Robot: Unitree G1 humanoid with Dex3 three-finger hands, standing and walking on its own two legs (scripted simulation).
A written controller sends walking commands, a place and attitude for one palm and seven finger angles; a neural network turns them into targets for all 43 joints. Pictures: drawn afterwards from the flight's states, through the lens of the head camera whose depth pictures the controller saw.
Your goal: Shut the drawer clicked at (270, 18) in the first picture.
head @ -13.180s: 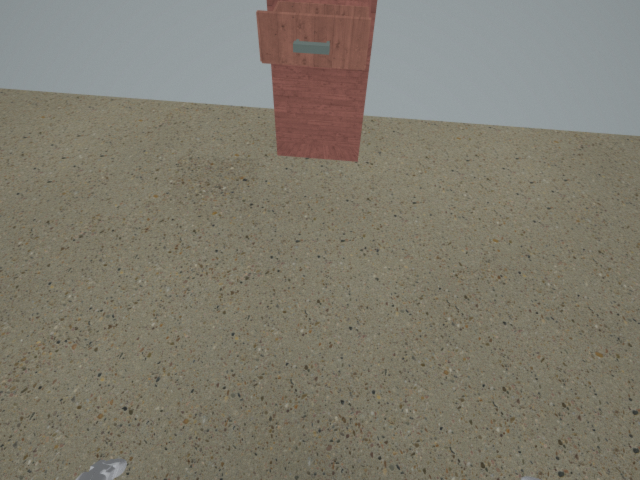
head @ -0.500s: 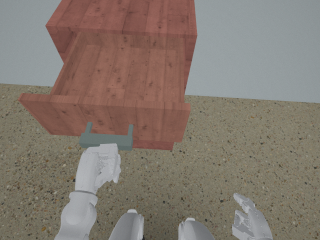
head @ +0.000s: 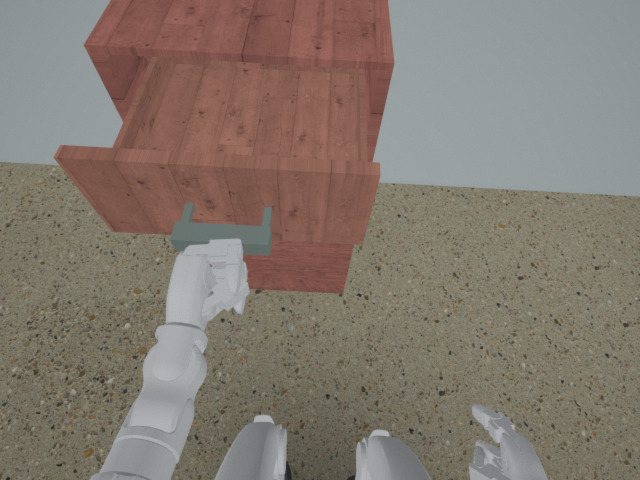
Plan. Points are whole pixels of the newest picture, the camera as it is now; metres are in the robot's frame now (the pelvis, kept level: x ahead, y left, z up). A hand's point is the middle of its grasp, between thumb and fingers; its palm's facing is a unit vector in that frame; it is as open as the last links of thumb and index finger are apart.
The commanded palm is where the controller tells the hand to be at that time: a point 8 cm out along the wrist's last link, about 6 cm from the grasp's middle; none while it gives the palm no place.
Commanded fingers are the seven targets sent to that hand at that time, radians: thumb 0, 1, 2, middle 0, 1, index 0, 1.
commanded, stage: push the drawer shut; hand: left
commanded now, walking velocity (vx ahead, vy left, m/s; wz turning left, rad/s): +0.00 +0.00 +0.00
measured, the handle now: (225, 224) +0.42 +0.14 +0.03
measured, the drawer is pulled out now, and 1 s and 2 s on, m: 0.19 0.07 0.00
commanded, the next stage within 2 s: pull the fist back off the drawer in 1.80 s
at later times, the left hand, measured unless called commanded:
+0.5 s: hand (254, 241) +0.40 +0.10 +0.03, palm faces -0.03 -1.00 -0.05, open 3.2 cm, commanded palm +0.39 +0.15 +0.04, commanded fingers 0.00 0.90 0.90 -1.40 -1.60 -1.40 -1.60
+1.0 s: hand (261, 201) +0.46 +0.10 +0.03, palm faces -0.01 -1.00 -0.06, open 3.3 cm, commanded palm +0.45 +0.14 +0.04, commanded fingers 0.00 0.90 0.90 -1.40 -1.60 -1.40 -1.60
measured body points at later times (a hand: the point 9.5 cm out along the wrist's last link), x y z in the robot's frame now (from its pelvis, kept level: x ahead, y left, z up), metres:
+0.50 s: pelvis +0.00 +0.00 +0.00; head +0.11 +0.01 +0.44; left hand +0.40 +0.15 +0.03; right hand +0.10 -0.26 -0.12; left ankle +0.04 +0.09 -0.64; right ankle +0.00 -0.10 -0.64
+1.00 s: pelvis -0.01 -0.01 -0.01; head +0.12 +0.00 +0.43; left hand +0.46 +0.15 +0.04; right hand +0.04 -0.27 -0.13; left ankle +0.04 +0.09 -0.64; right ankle +0.00 -0.10 -0.64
